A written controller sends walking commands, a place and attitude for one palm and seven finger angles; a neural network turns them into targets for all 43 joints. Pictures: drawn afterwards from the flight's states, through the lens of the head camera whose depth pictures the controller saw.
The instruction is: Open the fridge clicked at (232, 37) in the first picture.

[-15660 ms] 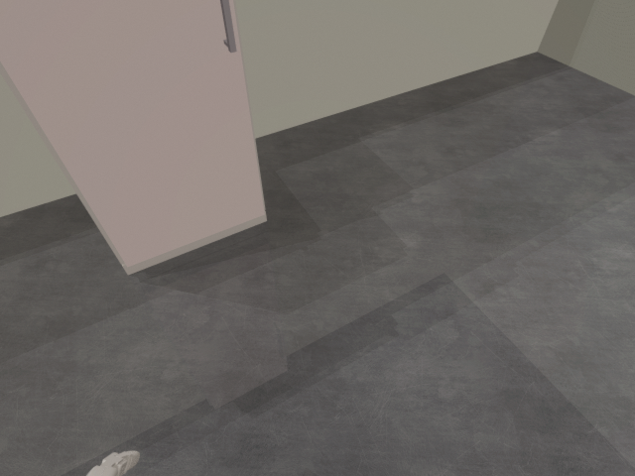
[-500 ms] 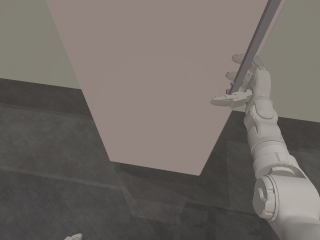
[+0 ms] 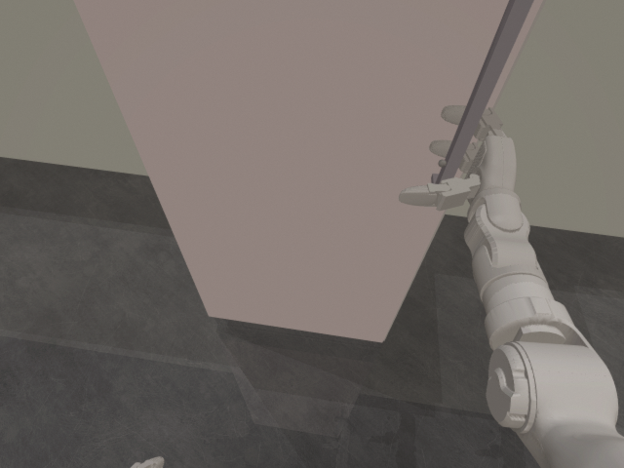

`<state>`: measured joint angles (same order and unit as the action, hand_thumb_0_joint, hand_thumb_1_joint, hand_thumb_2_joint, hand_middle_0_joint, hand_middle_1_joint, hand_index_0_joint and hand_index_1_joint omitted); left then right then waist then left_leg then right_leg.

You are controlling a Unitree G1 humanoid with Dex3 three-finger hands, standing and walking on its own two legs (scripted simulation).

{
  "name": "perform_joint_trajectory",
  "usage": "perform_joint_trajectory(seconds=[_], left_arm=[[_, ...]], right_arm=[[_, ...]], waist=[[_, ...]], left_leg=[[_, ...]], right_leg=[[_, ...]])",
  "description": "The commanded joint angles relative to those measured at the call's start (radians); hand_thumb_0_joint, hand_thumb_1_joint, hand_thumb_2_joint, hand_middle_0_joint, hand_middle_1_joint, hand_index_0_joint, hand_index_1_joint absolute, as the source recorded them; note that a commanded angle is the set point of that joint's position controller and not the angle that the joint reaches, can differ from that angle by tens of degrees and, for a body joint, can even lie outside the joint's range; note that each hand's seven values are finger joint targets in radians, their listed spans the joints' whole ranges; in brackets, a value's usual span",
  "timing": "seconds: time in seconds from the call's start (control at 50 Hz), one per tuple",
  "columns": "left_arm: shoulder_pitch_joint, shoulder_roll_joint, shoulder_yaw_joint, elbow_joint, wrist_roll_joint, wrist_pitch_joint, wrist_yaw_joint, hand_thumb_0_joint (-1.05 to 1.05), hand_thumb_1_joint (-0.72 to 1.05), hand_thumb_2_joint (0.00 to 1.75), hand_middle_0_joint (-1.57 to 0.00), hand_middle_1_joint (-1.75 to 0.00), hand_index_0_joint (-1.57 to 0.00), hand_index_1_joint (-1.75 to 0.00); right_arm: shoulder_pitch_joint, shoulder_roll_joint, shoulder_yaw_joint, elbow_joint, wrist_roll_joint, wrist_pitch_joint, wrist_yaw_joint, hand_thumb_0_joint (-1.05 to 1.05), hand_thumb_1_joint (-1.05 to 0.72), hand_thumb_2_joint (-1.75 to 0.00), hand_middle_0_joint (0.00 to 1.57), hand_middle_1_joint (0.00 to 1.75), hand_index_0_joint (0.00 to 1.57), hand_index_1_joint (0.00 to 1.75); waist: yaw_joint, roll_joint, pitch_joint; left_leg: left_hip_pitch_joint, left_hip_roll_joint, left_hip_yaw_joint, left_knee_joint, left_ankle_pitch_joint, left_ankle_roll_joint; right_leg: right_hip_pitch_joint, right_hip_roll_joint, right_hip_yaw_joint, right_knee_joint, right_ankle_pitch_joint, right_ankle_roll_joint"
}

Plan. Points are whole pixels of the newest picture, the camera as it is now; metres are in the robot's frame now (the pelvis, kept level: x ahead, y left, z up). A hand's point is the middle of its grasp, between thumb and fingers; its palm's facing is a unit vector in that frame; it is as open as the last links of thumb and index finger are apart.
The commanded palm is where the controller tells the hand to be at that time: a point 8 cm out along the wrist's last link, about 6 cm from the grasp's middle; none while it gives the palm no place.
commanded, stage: grip the handle and tug to test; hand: right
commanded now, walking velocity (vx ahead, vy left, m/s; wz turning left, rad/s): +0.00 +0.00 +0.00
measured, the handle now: (480, 82) +0.54 -0.13 +0.23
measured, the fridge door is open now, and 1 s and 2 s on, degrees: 0 0 3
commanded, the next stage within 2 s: pull the door a little, standing still in 1.32 s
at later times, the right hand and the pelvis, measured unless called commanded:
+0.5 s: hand (443, 162) +0.48 -0.10 +0.15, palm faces +0.05 +1.00 -0.01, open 7.1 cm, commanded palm +0.44 -0.14 +0.15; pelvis +0.00 +0.00 +0.00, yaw +0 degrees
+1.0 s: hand (442, 162) +0.48 -0.10 +0.15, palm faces +0.04 +1.00 +0.00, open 5.5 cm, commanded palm +0.44 -0.14 +0.15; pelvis +0.01 +0.00 +0.00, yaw +1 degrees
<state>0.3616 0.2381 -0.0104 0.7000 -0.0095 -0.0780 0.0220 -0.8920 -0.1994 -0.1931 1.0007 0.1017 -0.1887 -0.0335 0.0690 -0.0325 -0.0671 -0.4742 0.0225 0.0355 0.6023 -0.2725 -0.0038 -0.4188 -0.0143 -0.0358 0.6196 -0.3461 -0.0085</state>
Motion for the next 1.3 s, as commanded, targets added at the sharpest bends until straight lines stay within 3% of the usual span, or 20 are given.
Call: perform_joint_trajectory(seconds=[0.0,0.08,0.14,0.26,0.34,0.36,0.42,0.46,0.48,0.6,0.62,0.64,0.72,0.84,0.9,0.98,1.08,1.16,1.22,1.28], left_arm=[[0.056,0.139,0.048,-0.087,0.000,-0.034,0.009,0.00,0.90,0.90,-0.20,-0.30,-0.20,-0.30],[0.052,0.136,0.048,-0.093,0.001,-0.037,0.005,0.00,0.90,0.90,-0.20,-0.30,-0.20,-0.30],[0.052,0.139,0.048,-0.095,-0.001,-0.035,0.005,0.00,0.90,0.90,-0.20,-0.30,-0.20,-0.30],[0.051,0.137,0.048,-0.091,-0.002,-0.036,0.007,0.00,0.90,0.90,-0.20,-0.30,-0.20,-0.30],[0.051,0.135,0.051,-0.093,-0.002,-0.037,0.006,0.00,0.90,0.90,-0.20,-0.30,-0.20,-0.30],[0.054,0.138,0.050,-0.090,-0.002,-0.036,0.007,0.00,0.90,0.90,-0.20,-0.30,-0.20,-0.30],[0.053,0.137,0.050,-0.090,-0.001,-0.038,0.007,0.00,0.90,0.90,-0.20,-0.30,-0.20,-0.30],[0.058,0.140,0.051,-0.084,-0.001,-0.036,0.009,0.00,0.90,0.90,-0.20,-0.30,-0.20,-0.30],[0.053,0.136,0.050,-0.088,0.000,-0.036,0.008,0.00,0.90,0.90,-0.20,-0.30,-0.20,-0.30],[0.045,0.133,0.047,-0.095,-0.003,-0.035,0.006,0.00,0.90,0.90,-0.20,-0.30,-0.20,-0.30],[0.055,0.139,0.051,-0.091,0.000,-0.032,0.008,0.00,0.90,0.90,-0.20,-0.30,-0.20,-0.30],[0.043,0.134,0.048,-0.099,-0.003,-0.032,0.007,0.00,0.90,0.90,-0.20,-0.30,-0.20,-0.30],[0.043,0.136,0.050,-0.103,-0.001,-0.031,0.008,0.00,0.90,0.90,-0.20,-0.30,-0.20,-0.30],[0.025,0.127,0.051,-0.116,-0.005,-0.030,0.005,0.00,0.90,0.90,-0.20,-0.30,-0.20,-0.30],[0.028,0.131,0.050,-0.115,-0.004,-0.024,0.008,0.00,0.90,0.90,-0.20,-0.30,-0.20,-0.30],[0.008,0.129,0.050,-0.129,-0.008,-0.021,0.008,0.00,0.90,0.90,-0.20,-0.30,-0.20,-0.30],[0.000,0.127,0.050,-0.140,-0.008,-0.013,0.010,0.00,0.90,0.90,-0.20,-0.30,-0.20,-0.30],[-0.015,0.121,0.051,-0.156,-0.012,-0.011,0.006,0.00,0.90,0.90,-0.20,-0.30,-0.20,-0.30],[-0.023,0.125,0.053,-0.166,-0.010,-0.005,0.006,0.00,0.90,0.90,-0.20,-0.30,-0.20,-0.30],[-0.040,0.110,0.055,-0.183,-0.012,-0.009,-0.001,0.00,0.90,0.90,-0.20,-0.30,-0.20,-0.30]], right_arm=[[-0.550,-0.117,0.010,-0.235,-0.007,-0.070,0.019,0.00,0.22,-0.42,0.33,1.24,0.33,1.24],[-0.536,-0.089,0.032,-0.282,-0.003,-0.073,0.022,0.00,0.03,-0.50,0.35,1.27,0.35,1.27],[-0.511,-0.084,0.034,-0.254,0.002,-0.066,0.023,0.00,-0.11,-0.56,0.36,1.29,0.36,1.29],[-0.537,-0.090,0.039,-0.273,-0.005,-0.065,0.023,0.00,-0.39,-0.68,0.40,1.33,0.40,1.33],[-0.517,-0.070,0.049,-0.279,-0.003,-0.062,0.025,0.00,-0.57,-0.76,0.42,1.35,0.42,1.35],[-0.519,-0.094,0.034,-0.283,-0.005,-0.063,0.024,0.00,-0.62,-0.78,0.42,1.36,0.42,1.36],[-0.530,-0.055,0.065,-0.281,-0.003,-0.059,0.027,0.00,-0.76,-0.84,0.44,1.38,0.44,1.38],[-0.545,-0.097,0.036,-0.267,-0.006,-0.058,0.025,0.00,-0.85,-0.88,0.44,1.39,0.44,1.39],[-0.542,-0.080,0.048,-0.277,-0.005,-0.058,0.026,0.00,-0.90,-0.90,0.45,1.40,0.45,1.40],[-0.503,-0.067,0.053,-0.284,0.003,-0.053,0.038,0.00,-0.90,-0.90,0.45,1.40,0.45,1.40],[-0.501,-0.103,0.023,-0.282,0.001,-0.055,0.034,0.00,-0.90,-0.90,0.45,1.40,0.45,1.40],[-0.489,-0.095,0.032,-0.299,0.002,-0.055,0.037,0.00,-0.90,-0.90,0.45,1.40,0.45,1.40],[-0.463,-0.100,0.021,-0.320,0.006,-0.053,0.037,0.00,-0.90,-0.90,0.45,1.40,0.45,1.40],[-0.424,-0.063,0.044,-0.390,0.013,-0.044,0.039,0.00,-0.90,-0.90,0.45,1.40,0.45,1.40],[-0.384,-0.104,0.006,-0.378,0.013,-0.028,0.036,0.00,-0.90,-0.90,0.45,1.40,0.45,1.40],[-0.335,-0.078,0.019,-0.409,0.018,-0.013,0.040,0.00,-0.90,-0.90,0.45,1.40,0.45,1.40],[-0.249,-0.107,-0.019,-0.444,0.023,0.015,0.041,0.00,-0.90,-0.90,0.45,1.40,0.45,1.40],[-0.190,-0.046,0.026,-0.520,0.029,0.039,0.045,0.00,-0.90,-0.90,0.45,1.40,0.45,1.40],[-0.128,-0.067,0.008,-0.568,0.027,0.057,0.040,0.00,-0.90,-0.90,0.45,1.40,0.45,1.40],[-0.058,-0.027,0.033,-0.692,0.028,0.070,0.039,0.00,-0.90,-0.90,0.45,1.40,0.45,1.40]], waist=[[0.032,0.048,-0.347],[0.027,0.006,-0.399],[0.031,0.064,-0.356],[0.033,0.022,-0.361],[0.028,0.031,-0.379],[0.025,0.028,-0.384],[0.036,0.043,-0.365],[0.039,0.058,-0.363],[0.035,0.036,-0.369],[0.027,0.025,-0.377],[0.023,0.066,-0.388],[0.015,0.020,-0.388],[0.010,0.068,-0.392],[0.003,0.019,-0.406],[-0.007,0.068,-0.389],[-0.015,0.052,-0.375],[-0.037,0.068,-0.389],[-0.043,0.047,-0.399],[-0.057,0.074,-0.397],[-0.074,0.021,-0.439]], left_leg=[[0.173,-0.040,0.006,-0.029,0.346,0.030],[0.180,-0.040,0.005,-0.022,0.376,0.031],[0.187,-0.042,0.009,-0.030,0.363,0.029],[0.183,-0.040,0.005,-0.030,0.367,0.030],[0.192,-0.040,0.006,-0.029,0.385,0.029],[0.196,-0.040,0.007,-0.027,0.383,0.031],[0.181,-0.041,0.010,-0.032,0.373,0.029],[0.188,-0.040,0.007,-0.033,0.372,0.028],[0.189,-0.040,0.006,-0.030,0.385,0.029],[0.202,-0.040,0.004,-0.030,0.412,0.029],[0.226,-0.040,0.007,-0.027,0.426,0.029],[0.224,-0.038,0.004,-0.027,0.422,0.030],[0.249,-0.040,0.006,-0.027,0.454,0.029],[0.255,-0.039,0.005,-0.027,0.490,0.029],[0.279,-0.040,0.007,-0.031,0.498,0.028],[0.283,-0.039,0.006,-0.038,0.496,0.028],[0.326,-0.036,0.006,-0.040,0.540,0.029],[0.325,-0.036,0.011,-0.040,0.556,0.027],[0.357,-0.034,0.011,-0.043,0.584,0.028],[0.376,-0.031,0.010,-0.038,0.643,0.029]], right_leg=[[0.141,0.007,0.031,-0.053,0.337,-0.005],[0.180,0.006,0.030,-0.045,0.388,-0.001],[0.143,0.006,0.031,-0.055,0.356,-0.006],[0.158,0.007,0.029,-0.053,0.359,-0.005],[0.166,0.008,0.028,-0.050,0.381,-0.007],[0.166,0.008,0.030,-0.050,0.381,-0.005],[0.168,0.008,0.031,-0.049,0.372,-0.007],[0.153,0.009,0.031,-0.051,0.352,-0.009],[0.161,0.010,0.028,-0.052,0.367,-0.008],[0.168,0.011,0.022,-0.047,0.396,-0.008],[0.158,0.011,0.024,-0.046,0.404,-0.011],[0.160,0.012,0.022,-0.050,0.404,-0.008],[0.161,0.010,0.020,-0.050,0.431,-0.011],[0.200,0.005,0.015,-0.049,0.501,-0.009],[0.172,0.005,0.012,-0.058,0.481,-0.010],[0.178,0.006,0.004,-0.065,0.477,-0.011],[0.175,0.006,-0.003,-0.071,0.511,-0.011],[0.214,-0.002,-0.003,-0.071,0.581,-0.007],[0.211,-0.004,-0.005,-0.076,0.605,-0.008],[0.265,-0.012,-0.010,-0.074,0.716,-0.002]])
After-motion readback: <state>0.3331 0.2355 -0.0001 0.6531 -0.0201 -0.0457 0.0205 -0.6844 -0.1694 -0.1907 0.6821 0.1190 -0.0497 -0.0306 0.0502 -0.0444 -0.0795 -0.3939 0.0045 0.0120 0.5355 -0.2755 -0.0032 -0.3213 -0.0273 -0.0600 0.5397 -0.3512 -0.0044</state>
